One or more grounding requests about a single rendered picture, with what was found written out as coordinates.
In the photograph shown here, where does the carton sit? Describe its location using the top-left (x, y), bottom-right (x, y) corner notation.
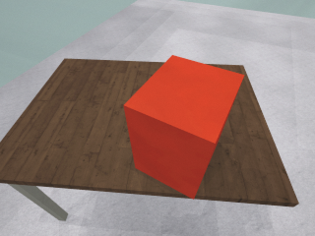
top-left (123, 55), bottom-right (245, 200)

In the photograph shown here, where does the table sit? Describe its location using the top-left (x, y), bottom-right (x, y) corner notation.
top-left (0, 58), bottom-right (299, 221)

